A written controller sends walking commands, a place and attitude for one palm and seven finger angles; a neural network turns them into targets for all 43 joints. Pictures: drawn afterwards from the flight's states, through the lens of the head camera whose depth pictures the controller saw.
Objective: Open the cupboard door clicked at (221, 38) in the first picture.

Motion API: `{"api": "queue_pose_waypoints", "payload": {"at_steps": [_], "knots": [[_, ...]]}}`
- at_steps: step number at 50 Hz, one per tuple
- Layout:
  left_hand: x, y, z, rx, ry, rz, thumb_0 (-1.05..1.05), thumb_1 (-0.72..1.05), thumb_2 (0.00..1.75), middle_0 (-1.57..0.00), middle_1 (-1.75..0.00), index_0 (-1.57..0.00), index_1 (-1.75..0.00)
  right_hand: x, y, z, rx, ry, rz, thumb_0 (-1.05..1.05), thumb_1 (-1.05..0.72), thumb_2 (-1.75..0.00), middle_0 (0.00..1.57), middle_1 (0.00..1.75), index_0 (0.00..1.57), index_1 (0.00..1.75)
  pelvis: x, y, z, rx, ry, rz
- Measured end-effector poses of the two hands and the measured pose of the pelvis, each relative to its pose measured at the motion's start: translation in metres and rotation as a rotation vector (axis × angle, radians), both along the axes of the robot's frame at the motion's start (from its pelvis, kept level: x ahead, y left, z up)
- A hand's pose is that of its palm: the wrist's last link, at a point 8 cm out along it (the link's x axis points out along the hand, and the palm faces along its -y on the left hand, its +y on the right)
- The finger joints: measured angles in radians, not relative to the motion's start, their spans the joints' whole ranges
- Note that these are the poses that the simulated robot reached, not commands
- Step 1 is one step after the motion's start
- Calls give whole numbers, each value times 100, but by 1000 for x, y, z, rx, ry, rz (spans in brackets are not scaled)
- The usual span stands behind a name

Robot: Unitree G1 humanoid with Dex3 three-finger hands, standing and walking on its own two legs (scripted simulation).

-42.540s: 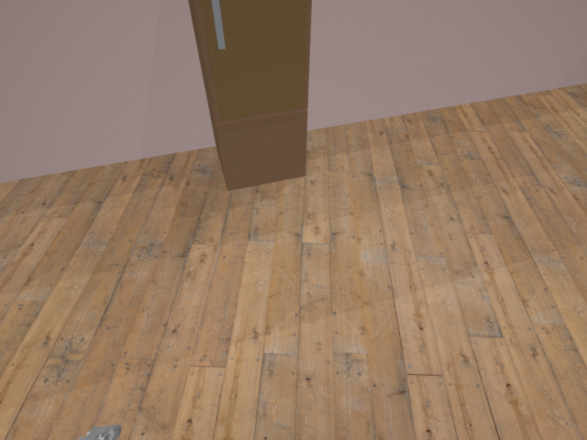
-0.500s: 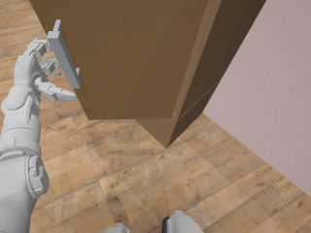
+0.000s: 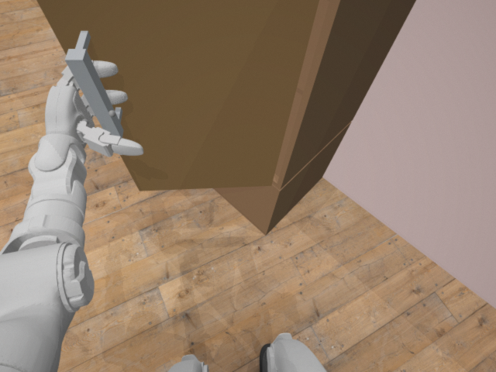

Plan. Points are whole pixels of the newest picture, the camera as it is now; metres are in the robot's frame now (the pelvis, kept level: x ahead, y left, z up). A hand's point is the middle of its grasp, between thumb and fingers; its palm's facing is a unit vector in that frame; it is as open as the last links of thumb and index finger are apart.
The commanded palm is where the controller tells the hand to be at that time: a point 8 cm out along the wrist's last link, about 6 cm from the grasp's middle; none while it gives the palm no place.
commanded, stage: slide the fingers in behind the handle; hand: left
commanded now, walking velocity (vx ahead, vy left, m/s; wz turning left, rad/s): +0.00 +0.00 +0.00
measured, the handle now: (101, 90) +0.55 +0.20 +0.09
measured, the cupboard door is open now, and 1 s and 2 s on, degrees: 48 48 74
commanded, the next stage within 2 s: close the thumb around the handle in 0.30 s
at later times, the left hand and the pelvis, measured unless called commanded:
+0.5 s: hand (112, 113) +0.50 +0.18 +0.09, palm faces -0.02 -1.00 -0.02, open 13.8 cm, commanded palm +0.48 +0.23 +0.10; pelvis +0.00 +0.00 +0.00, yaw +0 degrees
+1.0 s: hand (111, 111) +0.50 +0.18 +0.09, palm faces -0.03 -1.00 -0.02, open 5.9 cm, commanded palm +0.48 +0.23 +0.10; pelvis +0.01 +0.00 +0.00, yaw +0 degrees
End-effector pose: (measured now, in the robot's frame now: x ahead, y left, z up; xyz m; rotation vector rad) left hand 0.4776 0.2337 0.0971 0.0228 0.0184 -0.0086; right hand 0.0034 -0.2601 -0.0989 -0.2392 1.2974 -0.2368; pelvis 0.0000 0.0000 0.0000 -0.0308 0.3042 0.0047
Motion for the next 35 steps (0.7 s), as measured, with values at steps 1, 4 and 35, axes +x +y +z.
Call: {"api": "queue_pose_waypoints", "payload": {"at_steps": [1, 4, 35], "knots": [[0, 0, 0, 7, 2, 0, -1, -50, 30, -30, -120, -30, -120, -1, 0, 0, 1, 2, -1, 0, -90, -90, 20, 30, 20, 30, 0, 0, 0, 0, 0, 0], [0, 0, 0, 8, 6, 1, -1, -50, 30, -30, -120, -29, -120, -2, -1, -1, 4, 10, -1, 0, -90, -90, 20, 30, 20, 30, 0, -1, 0, 1, 0, 1], [2, 5, -2, 0, 11, -9, -1, -11, 47, -33, -124, -33, -125, 8, -2, 2, -8, -7, 1, 0, -90, -90, 20, 30, 20, 30, 4, 0, 1, -1, 5, -1]]}}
